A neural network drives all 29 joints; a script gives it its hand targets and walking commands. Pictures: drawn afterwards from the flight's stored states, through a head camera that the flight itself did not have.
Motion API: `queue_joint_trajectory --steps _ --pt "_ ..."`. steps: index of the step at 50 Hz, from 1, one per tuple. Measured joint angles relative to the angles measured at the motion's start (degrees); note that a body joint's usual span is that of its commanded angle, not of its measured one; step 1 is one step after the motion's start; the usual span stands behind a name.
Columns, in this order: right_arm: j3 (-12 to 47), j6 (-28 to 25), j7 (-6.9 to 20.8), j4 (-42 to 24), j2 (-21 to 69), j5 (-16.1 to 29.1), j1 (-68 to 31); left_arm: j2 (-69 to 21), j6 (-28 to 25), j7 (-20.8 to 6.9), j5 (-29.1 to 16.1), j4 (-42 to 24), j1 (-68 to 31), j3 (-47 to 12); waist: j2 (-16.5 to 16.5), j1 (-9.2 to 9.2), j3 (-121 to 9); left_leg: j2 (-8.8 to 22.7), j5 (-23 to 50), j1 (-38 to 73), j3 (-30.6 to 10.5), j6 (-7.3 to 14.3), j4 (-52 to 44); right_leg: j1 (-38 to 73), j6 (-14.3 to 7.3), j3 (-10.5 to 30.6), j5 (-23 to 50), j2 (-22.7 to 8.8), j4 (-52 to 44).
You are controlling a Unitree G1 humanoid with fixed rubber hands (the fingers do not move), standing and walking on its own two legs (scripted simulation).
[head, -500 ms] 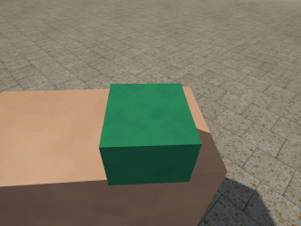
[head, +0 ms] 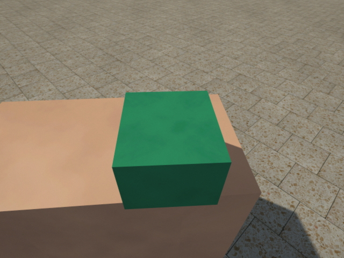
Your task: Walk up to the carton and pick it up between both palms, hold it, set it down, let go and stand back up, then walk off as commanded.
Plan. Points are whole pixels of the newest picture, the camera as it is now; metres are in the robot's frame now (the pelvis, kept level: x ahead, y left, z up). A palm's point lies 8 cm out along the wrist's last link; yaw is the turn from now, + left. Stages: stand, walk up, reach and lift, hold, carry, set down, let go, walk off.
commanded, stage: walk off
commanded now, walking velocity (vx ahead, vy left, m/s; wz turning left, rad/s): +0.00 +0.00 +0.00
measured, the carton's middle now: (169, 145) +0.47 +0.03 +0.00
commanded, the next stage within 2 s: none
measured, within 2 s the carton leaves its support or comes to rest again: neither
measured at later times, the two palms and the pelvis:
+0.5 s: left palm out of the picture -0.01 +0.28 -0.14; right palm out of the picture +0.06 -0.26 -0.13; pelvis -0.03 +0.01 -0.01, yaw +0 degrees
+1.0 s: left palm out of the picture -0.06 +0.37 -0.18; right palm out of the picture -0.02 -0.23 -0.11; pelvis -0.10 +0.07 -0.02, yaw +2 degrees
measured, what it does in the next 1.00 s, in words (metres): walks backwards: left foot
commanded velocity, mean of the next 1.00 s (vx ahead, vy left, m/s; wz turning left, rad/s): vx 0.00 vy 0.00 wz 0.00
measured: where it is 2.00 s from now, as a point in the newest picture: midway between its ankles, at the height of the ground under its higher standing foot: outside the picture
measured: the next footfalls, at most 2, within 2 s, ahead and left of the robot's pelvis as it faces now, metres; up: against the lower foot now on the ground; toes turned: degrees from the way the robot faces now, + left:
left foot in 0.64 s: +0.00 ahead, +0.10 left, +0.00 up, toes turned -3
right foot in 1.48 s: -0.16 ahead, -0.12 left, +0.00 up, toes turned +6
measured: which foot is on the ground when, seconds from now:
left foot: down 0.00-0.46, up 0.48-0.62, down 0.64-1.00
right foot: down 0.00-0.64, up 0.66-1.00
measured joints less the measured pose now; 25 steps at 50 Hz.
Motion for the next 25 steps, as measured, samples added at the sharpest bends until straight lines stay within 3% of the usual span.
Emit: queue_joint_trajectory --steps 21,25 --pt "0.0 3.1 -0.7 0.0 -2.2 0.0 0.0 0.2 3.2 0.0 0.0 -0.4 -1.1 0.0 0.2 0.00 7.6 -0.1 0.7 0.1 0.0 0.1 1.8 -0.1 0.0 -0.1 0.4 0.0 2.1" --pt "0.0 3.9 -0.7 0.1 -3.2 0.0 0.0 0.2 4.1 0.0 0.0 -0.4 -1.1 0.0 0.2 0.03 10.2 -0.3 -6.7 -1.5 0.0 0.1 7.8 0.0 0.0 0.0 0.4 0.0 3.1"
